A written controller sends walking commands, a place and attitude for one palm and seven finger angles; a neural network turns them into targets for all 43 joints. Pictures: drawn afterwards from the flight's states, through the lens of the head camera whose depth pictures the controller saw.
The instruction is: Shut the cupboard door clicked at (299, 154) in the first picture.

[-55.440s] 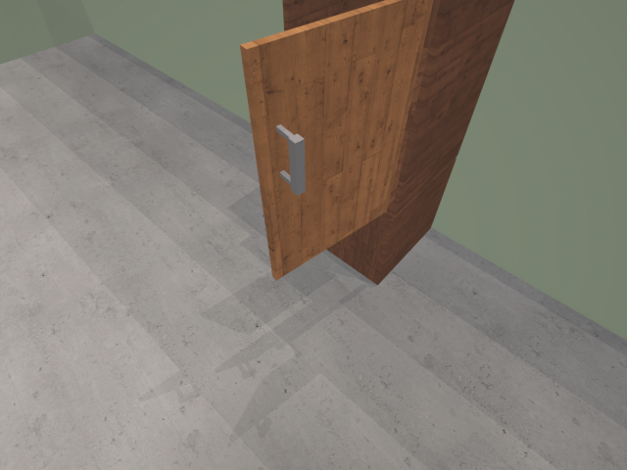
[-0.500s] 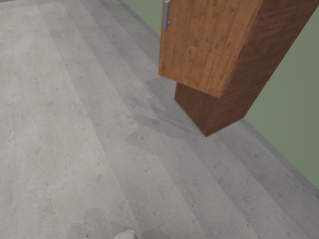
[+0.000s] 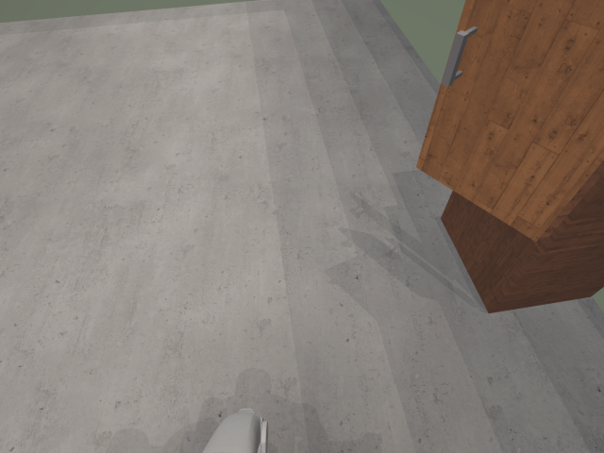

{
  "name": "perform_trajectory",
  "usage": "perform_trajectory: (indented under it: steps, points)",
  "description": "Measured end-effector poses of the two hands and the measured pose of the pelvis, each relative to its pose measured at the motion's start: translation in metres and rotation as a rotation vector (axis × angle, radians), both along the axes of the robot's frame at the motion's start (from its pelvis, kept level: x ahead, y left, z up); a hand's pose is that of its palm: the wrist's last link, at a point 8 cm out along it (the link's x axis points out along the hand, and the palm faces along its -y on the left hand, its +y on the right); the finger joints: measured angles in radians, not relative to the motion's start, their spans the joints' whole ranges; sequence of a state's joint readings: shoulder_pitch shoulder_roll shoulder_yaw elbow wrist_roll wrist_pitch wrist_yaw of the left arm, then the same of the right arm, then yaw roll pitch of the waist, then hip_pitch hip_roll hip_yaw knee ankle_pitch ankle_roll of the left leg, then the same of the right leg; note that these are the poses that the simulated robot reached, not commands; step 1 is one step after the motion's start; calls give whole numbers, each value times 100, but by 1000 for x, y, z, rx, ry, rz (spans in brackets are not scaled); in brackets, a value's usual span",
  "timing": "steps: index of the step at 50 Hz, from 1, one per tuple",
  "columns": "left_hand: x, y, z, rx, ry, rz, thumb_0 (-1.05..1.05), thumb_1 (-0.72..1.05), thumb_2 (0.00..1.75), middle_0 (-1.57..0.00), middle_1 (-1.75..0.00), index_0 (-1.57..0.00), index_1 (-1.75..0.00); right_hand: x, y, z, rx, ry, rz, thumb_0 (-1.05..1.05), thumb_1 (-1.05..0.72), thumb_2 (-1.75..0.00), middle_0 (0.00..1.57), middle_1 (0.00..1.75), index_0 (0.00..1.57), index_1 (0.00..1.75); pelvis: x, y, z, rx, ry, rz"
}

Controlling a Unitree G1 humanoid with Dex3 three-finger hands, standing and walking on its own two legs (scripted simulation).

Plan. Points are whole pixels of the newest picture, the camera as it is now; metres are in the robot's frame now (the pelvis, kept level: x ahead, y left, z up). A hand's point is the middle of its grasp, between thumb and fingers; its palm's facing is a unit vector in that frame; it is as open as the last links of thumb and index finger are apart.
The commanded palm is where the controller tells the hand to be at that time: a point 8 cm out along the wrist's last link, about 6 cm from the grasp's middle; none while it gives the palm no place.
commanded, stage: walk to a spot facing it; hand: left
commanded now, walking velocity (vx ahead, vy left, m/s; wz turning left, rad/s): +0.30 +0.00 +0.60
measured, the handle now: (459, 56) +0.92 -0.35 +0.04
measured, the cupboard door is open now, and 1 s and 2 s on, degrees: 33 33 33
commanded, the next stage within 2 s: turn to face it in 0.44 s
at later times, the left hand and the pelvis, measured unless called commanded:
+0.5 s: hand (135, 425) +0.19 +0.28 -0.17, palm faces +0.27 -0.94 -0.20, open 7.4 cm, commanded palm none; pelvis +0.16 +0.07 -0.01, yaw +14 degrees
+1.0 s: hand (155, 357) +0.30 +0.28 -0.18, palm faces +0.15 -0.97 -0.20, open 7.3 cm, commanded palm none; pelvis +0.29 +0.09 -0.01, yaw +4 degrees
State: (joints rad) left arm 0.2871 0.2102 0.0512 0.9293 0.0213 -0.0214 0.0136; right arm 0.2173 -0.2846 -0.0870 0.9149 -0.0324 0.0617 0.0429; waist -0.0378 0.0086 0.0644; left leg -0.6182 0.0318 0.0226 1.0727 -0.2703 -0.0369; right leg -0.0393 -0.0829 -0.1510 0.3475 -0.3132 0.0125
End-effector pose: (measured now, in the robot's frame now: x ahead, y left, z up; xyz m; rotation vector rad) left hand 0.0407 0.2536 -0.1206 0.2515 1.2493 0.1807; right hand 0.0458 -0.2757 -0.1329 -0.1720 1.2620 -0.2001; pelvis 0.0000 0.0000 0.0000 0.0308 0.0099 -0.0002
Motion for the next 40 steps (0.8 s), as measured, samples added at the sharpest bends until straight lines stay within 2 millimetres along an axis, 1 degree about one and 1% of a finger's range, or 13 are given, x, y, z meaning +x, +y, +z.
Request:
perform_trajectory:
  steps: [4,8,10,12,15,18,22,27,31,33,35,37,40]
  points:
    - [-35,6,-10,-20,76,119,0,90,89,-20,-30,-20,-30,64,19,-3,2,-3,135,1,-91,-90,20,30,19,30,21,9,-5,-6,-2,79]
    - [-71,14,-24,-50,189,234,0,90,89,-20,-30,-20,-30,145,57,-8,2,-67,275,1,-91,-90,20,30,19,30,49,27,-17,-6,-4,139]
    - [-82,22,-34,-68,246,275,0,90,89,-20,-30,-20,-30,184,79,-12,-6,-140,330,1,-91,-90,20,30,19,30,64,42,-29,-18,-5,156]
    - [-82,33,-42,-80,286,299,0,90,89,-20,-30,-20,-30,210,96,-13,-14,-206,351,1,-91,-90,20,30,20,30,75,52,-37,-28,-15,174]
    - [-50,50,-44,-69,239,309,1,90,89,-20,-30,-20,-30,224,113,-6,-13,-215,365,0,-91,-90,20,30,20,30,91,59,-31,-19,-31,182]
    - [2,62,-38,-64,123,300,1,90,89,-20,-29,-20,-30,225,124,-2,-7,-176,364,0,-91,-90,20,30,20,30,108,64,-21,-21,-34,206]
    - [74,68,-23,-67,-28,279,1,91,89,-20,-29,-20,-30,221,133,-3,22,-100,341,0,-91,-90,20,30,20,30,135,69,-11,-26,-36,231]
    - [154,64,-11,-71,-133,240,0,91,90,-20,-29,-20,-30,220,126,-12,43,-9,278,1,-92,-90,20,30,20,30,175,68,-8,-13,-31,242]
    - [205,56,-14,-58,-163,209,0,90,90,-20,-29,-20,-30,225,114,-26,55,64,227,1,-91,-90,20,30,20,30,215,61,-16,11,-24,229]
    - [222,50,-19,-53,-157,202,0,90,89,-20,-29,-20,-30,232,108,-36,57,97,205,1,-91,-90,20,30,20,30,232,58,-21,-2,-23,212]
    - [231,42,-20,-63,-129,198,0,90,89,-20,-29,-20,-30,240,106,-35,53,122,193,1,-91,-90,20,30,20,30,244,58,-20,-15,-23,211]
    - [233,37,-20,-71,-91,211,0,91,89,-20,-29,-20,-30,251,106,-29,47,133,184,1,-91,-90,20,30,20,30,254,58,-14,-16,-16,198]
    - [233,41,-18,-63,-29,227,-1,93,89,-20,-30,-21,-30,271,109,-19,40,118,170,1,-91,-90,20,30,20,30,266,59,-6,-16,0,174]
